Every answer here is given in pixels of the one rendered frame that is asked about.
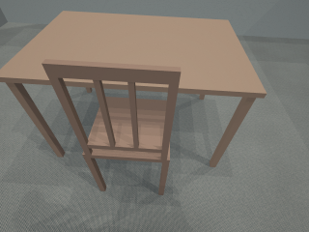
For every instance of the chair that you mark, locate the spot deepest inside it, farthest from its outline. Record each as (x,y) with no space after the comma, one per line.
(124,128)

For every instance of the table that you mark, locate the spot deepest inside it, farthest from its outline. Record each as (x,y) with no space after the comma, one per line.
(212,60)

